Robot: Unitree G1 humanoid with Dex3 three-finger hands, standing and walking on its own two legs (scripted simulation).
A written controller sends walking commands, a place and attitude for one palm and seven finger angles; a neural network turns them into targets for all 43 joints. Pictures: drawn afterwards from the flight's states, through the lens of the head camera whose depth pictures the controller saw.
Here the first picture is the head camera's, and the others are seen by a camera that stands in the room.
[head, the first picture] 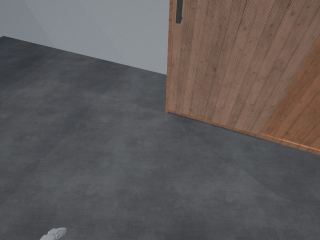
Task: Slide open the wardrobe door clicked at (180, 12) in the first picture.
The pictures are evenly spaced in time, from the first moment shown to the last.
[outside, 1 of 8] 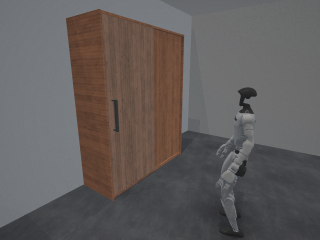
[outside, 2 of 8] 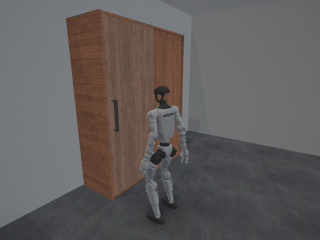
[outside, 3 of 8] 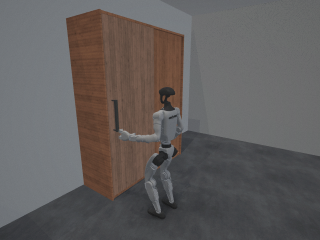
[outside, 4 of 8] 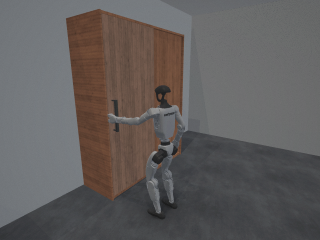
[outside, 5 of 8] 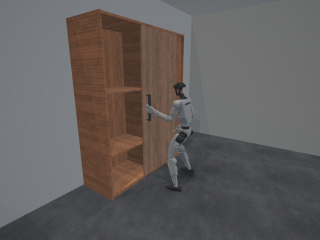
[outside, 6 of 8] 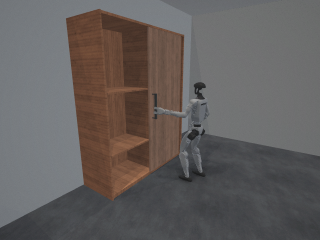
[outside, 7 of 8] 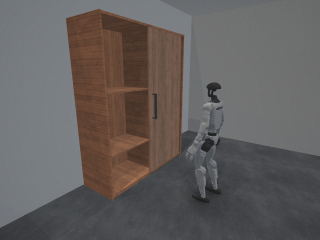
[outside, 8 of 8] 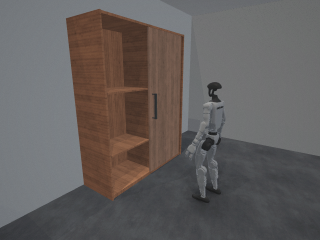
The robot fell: no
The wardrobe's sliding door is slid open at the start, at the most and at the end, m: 0.00 0.67 0.67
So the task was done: yes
